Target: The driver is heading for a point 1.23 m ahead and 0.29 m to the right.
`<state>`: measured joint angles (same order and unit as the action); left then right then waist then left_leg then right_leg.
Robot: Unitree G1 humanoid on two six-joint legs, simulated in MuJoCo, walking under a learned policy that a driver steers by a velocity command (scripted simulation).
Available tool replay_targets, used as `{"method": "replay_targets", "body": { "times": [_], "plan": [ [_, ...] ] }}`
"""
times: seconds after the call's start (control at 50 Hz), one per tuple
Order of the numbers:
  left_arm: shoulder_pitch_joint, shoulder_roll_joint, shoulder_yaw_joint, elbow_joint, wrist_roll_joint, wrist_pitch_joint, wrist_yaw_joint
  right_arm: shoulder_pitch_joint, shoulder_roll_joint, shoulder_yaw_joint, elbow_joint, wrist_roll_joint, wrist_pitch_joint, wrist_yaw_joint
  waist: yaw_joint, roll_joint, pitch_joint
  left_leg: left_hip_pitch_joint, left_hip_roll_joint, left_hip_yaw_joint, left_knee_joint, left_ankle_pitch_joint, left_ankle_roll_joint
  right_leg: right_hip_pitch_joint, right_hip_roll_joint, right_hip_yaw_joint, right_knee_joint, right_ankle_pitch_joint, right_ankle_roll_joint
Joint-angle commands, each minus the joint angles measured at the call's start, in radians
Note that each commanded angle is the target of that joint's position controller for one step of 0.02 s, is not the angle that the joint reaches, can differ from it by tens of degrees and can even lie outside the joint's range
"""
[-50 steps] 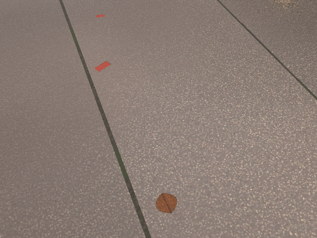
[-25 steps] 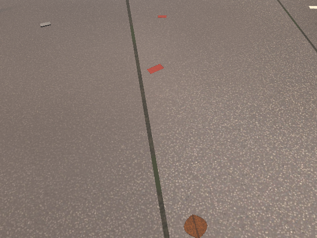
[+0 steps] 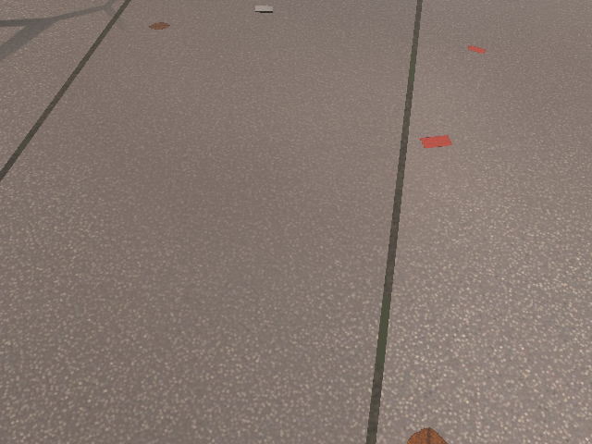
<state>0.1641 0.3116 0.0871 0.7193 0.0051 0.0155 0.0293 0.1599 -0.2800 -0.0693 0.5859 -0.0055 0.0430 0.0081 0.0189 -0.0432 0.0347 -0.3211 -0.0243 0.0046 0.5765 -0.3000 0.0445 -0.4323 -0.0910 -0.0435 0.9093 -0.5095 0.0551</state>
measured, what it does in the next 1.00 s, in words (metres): walks ahead, turning right: right foot, then left foot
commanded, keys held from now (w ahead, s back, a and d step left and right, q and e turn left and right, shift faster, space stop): w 0.28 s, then w+e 0.72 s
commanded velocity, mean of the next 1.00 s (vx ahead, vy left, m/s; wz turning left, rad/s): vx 0.40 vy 0.00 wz -0.20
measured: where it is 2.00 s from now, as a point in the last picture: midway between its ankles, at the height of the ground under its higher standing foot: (411, 289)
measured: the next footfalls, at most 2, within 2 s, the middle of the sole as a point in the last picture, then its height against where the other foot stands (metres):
right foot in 0.44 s outside the picture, level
left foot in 0.94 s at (290, 393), level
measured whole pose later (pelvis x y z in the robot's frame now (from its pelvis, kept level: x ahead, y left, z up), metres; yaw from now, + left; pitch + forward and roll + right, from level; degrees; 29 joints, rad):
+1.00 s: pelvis +0.41 -0.05 -0.01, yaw -17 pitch +3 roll +2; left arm 0.41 0.30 0.06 0.77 -0.03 -0.02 0.02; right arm 0.03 -0.26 -0.05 0.63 0.00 -0.12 0.02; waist 0.07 -0.02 0.03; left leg -0.45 -0.05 0.00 0.53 -0.13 0.03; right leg -0.20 0.07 0.19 0.98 -0.51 -0.04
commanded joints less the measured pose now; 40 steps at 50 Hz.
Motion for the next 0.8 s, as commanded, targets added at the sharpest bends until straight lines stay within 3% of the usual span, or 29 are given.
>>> {"method": "replay_targets", "body": {
  "times": [0.02, 0.04, 0.08, 0.12, 0.16, 0.28, 0.36, 0.4, 0.44, 0.46, 0.48, 0.5, 0.52, 0.54, 0.56, 0.58, 0.64, 0.74, 0.8],
  "plan": [
    [-0.067, 0.102, 0.027, -0.085, -0.01, -0.023, -0.005, 0.109, -0.156, -0.046, -0.021, 0.007, -0.043, -0.012, -0.073, 0.168, -0.146, 0.296, 0.287, -0.386, -0.291, -0.076, 0.204, -0.315, 0.003, 0.081, 0.221, 0.024, -0.012],
    [-0.066, 0.108, 0.028, -0.081, -0.006, -0.024, -0.007, 0.083, -0.135, -0.034, -0.017, 0.019, -0.048, -0.015, -0.065, 0.193, -0.098, 0.262, 0.268, -0.384, -0.335, -0.193, 0.183, -0.329, 0.0, 0.079, 0.187, 0.108, -0.012],
    [-0.041, 0.097, 0.027, -0.065, -0.009, -0.039, -0.018, 0.071, -0.126, -0.024, -0.009, 0.007, -0.058, -0.022, -0.042, 0.219, -0.054, 0.208, 0.237, -0.36, -0.397, -0.212, 0.171, -0.294, 0.014, 0.063, 0.16, 0.236, -0.012],
    [-0.045, 0.088, 0.023, -0.053, -0.012, -0.06, -0.024, 0.081, -0.126, -0.023, 0.0, -0.002, -0.076, -0.026, -0.042, 0.186, -0.04, 0.224, 0.23, -0.326, -0.415, -0.131, 0.167, -0.292, 0.014, 0.066, 0.068, 0.318, -0.016],
    [-0.069, 0.066, 0.013, -0.05, -0.01, -0.074, -0.028, 0.095, -0.137, -0.026, 0.016, 0.002, -0.091, -0.026, -0.052, 0.169, -0.033, 0.235, 0.226, -0.291, -0.419, -0.06, 0.161, -0.266, 0.017, 0.067, -0.059, 0.365, -0.017],
    [-0.119, 0.054, -0.004, -0.062, -0.023, -0.093, -0.047, 0.148, -0.178, -0.038, 0.065, 0.02, -0.1, -0.012, -0.085, 0.16, 0.005, 0.184, 0.255, -0.274, -0.416, -0.052, 0.179, -0.158, 0.031, 0.059, -0.277, 0.377, -0.024],
    [-0.129, 0.059, -0.016, -0.076, -0.033, -0.099, -0.064, 0.174, -0.18, -0.041, 0.094, 0.023, -0.101, -0.002, -0.093, 0.152, 0.02, 0.21, 0.287, -0.248, -0.39, -0.051, 0.174, -0.12, 0.031, 0.038, -0.322, 0.323, -0.076],
    [-0.089, 0.06, -0.018, -0.07, -0.032, -0.101, -0.069, 0.166, -0.179, -0.041, 0.104, 0.027, -0.098, -0.001, -0.062, 0.14, 0.013, 0.2, 0.283, -0.21, -0.345, -0.012, 0.152, -0.029, 0.046, 0.012, -0.372, 0.323, -0.113],
    [0.072, 0.103, 0.005, -0.024, -0.031, -0.099, -0.061, 0.153, -0.15, -0.029, 0.106, 0.016, -0.097, -0.007, 0.018, 0.11, -0.062, 0.128, 0.216, -0.115, -0.154, 0.207, 0.1, 0.223, 0.091, -0.001, -0.4, 0.311, -0.154],
    [0.221, 0.18, 0.029, 0.001, -0.032, -0.1, -0.052, 0.131, -0.101, -0.01, 0.079, -0.003, -0.102, -0.012, 0.076, -0.032, -0.154, -0.001, 0.129, 0.001, 0.168, 0.233, 0.033, 0.425, -0.051, 0.213, -0.458, 0.289, -0.215],
    [0.294, 0.284, 0.052, 0.008, -0.027, -0.1, -0.058, 0.153, -0.059, 0.004, 0.022, -0.01, -0.124, -0.015, 0.06, -0.306, -0.219, -0.375, -0.036, 0.032, 0.501, -0.149, -0.052, 0.675, -0.234, 0.712, -0.61, 0.101, -0.381],
    [0.284, 0.193, 0.026, -0.004, -0.032, -0.105, -0.064, 0.112, -0.135, -0.011, 0.029, 0.011, -0.146, -0.011, 0.083, -0.183, -0.195, -0.508, 0.002, -0.095, 0.633, -0.22, -0.047, 0.696, -0.254, 0.786, -0.672, -0.023, -0.384],
    [0.235, 0.154, 0.012, -0.019, -0.022, -0.106, -0.062, 0.064, -0.162, -0.018, 0.017, 0.031, -0.161, -0.001, 0.073, -0.122, -0.113, -0.564, 0.046, -0.1, 0.657, -0.137, -0.026, 0.636, -0.232, 0.684, -0.67, 0.02, -0.36],
    [0.201, 0.135, 0.007, -0.035, -0.013, -0.104, -0.059, 0.042, -0.144, -0.012, 0.02, 0.024, -0.168, 0.0, 0.058, -0.039, -0.081, -0.543, 0.078, -0.093, 0.629, -0.061, -0.02, 0.567, -0.19, 0.593, -0.667, 0.11, -0.341],
    [0.172, 0.117, 0.0, -0.043, -0.014, -0.097, -0.057, 0.024, -0.136, -0.013, 0.016, 0.003, -0.172, 0.0, 0.039, 0.008, -0.047, -0.518, 0.099, -0.09, 0.559, -0.005, -0.026, 0.497, -0.16, 0.532, -0.68, 0.207, -0.33],
    [0.154, 0.104, -0.007, -0.052, -0.009, -0.095, -0.051, 0.025, -0.127, -0.015, 0.013, -0.007, -0.17, 0.001, 0.014, -0.011, -0.044, -0.459, 0.112, -0.091, 0.508, 0.038, -0.034, 0.44, -0.128, 0.481, -0.696, 0.282, -0.319],
    [0.149, 0.112, -0.005, -0.05, -0.016, -0.093, -0.035, 0.019, -0.102, -0.012, 0.017, -0.01, -0.153, 0.001, -0.009, -0.03, -0.033, -0.406, 0.092, -0.058, 0.395, 0.107, -0.078, 0.356, -0.082, 0.385, -0.723, 0.462, -0.319],
    [0.213, 0.138, 0.007, -0.012, -0.028, -0.082, -0.01, -0.168, -0.051, 0.011, -0.021, -0.001, -0.155, 0.006, 0.042, -0.042, 0.001, -0.282, 0.032, -0.043, 0.056, 0.35, -0.111, 0.25, -0.014, 0.292, -0.701, 0.547, -0.266],
    [0.266, 0.139, 0.01, 0.009, -0.038, -0.073, -0.005, -0.249, -0.063, 0.009, -0.039, 0.012, -0.164, 0.019, 0.066, -0.041, 0.006, -0.233, 0.009, -0.059, -0.04, 0.392, -0.1, 0.277, -0.038, 0.348, -0.666, 0.512, -0.258]
  ]
}}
